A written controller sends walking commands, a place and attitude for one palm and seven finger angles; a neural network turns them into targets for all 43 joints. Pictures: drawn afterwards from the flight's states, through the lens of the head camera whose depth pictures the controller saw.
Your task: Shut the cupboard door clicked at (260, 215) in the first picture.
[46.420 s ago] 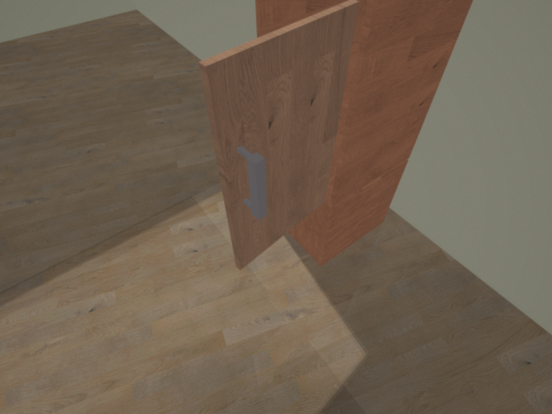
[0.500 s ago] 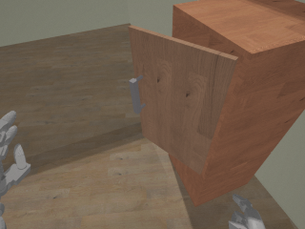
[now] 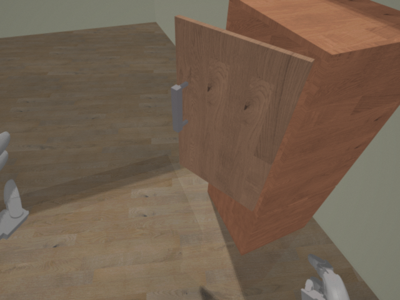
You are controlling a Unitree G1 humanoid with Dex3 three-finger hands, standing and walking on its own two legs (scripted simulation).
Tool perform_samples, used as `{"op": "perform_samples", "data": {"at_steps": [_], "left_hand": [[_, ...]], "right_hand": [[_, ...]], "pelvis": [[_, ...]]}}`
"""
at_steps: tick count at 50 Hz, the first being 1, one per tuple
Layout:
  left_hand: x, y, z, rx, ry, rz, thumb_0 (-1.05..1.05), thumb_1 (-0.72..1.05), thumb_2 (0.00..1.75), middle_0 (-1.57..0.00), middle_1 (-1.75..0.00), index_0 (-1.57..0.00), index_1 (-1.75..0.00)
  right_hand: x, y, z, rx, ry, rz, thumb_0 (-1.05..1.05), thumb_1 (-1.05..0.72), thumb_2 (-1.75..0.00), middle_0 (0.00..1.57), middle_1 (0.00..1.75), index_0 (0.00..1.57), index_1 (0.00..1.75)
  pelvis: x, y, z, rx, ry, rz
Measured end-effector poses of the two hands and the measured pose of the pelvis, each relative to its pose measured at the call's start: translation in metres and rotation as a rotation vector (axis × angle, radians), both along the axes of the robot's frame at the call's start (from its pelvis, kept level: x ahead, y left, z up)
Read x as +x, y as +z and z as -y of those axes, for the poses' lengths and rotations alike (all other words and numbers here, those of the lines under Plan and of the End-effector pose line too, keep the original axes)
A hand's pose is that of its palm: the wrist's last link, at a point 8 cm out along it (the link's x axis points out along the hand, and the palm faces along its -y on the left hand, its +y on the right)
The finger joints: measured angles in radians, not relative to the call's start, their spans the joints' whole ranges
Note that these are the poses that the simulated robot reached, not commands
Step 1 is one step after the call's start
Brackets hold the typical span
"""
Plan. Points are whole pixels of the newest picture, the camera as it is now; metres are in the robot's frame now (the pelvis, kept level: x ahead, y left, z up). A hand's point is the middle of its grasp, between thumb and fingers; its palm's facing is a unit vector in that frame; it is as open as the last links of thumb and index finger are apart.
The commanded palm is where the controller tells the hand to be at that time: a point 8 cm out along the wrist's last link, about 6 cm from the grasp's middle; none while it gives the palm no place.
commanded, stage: step back with the hand held close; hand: left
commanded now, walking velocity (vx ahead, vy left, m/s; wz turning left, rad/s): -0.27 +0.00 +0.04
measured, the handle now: (181, 107) +0.67 +0.11 +0.00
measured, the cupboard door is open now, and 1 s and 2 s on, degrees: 29 29 29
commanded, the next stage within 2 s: stop stepping back and stand still in 0.90 s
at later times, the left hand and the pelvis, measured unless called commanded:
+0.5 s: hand out of the picture +0.13 +0.27 +0.17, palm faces +0.49 -0.73 -0.47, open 7.4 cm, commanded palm +0.06 +0.30 +0.19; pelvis -0.06 +0.00 -0.02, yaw +3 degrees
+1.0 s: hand out of the picture +0.06 +0.29 +0.19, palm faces +0.48 -0.78 -0.40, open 7.4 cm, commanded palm +0.00 +0.32 +0.19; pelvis -0.14 +0.02 +0.00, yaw -1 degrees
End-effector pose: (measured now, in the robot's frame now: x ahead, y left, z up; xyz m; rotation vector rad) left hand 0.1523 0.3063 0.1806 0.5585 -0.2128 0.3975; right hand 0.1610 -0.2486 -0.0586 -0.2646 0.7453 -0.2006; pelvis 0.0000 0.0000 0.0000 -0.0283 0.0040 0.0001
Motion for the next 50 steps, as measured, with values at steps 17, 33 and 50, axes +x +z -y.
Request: {"op": "perform_samples", "data": {"at_steps": [17,33,50], "left_hand": [[-0.042,0.003,-0.004,0.049,-0.012,0.115,0.02,0.88,0.90,-0.21,-0.30,-0.21,-0.30],[-0.099,0.004,-0.008,0.013,0.052,0.170,0.02,0.88,0.90,-0.21,-0.30,-0.22,-0.30],[-0.136,0.023,-0.022,0.010,-0.025,0.168,0.02,0.89,0.90,-0.21,-0.30,-0.21,-0.30]], "right_hand": [[-0.052,-0.018,-0.014,0.010,0.042,-0.032,0.01,-0.90,-0.90,0.20,0.30,0.21,0.30],[-0.084,-0.016,-0.009,-0.013,0.065,-0.105,0.01,-0.90,-0.90,0.20,0.29,0.20,0.30],[-0.135,-0.008,-0.072,0.088,0.094,0.008,0.01,-0.90,-0.90,0.20,0.30,0.21,0.30]], "pelvis": [[-0.046,-0.012,-0.003,-0.011,0.027,0.020],[-0.079,-0.009,0.000,0.026,0.088,0.002],[-0.142,0.001,-0.024,-0.018,-0.017,-0.055]]}}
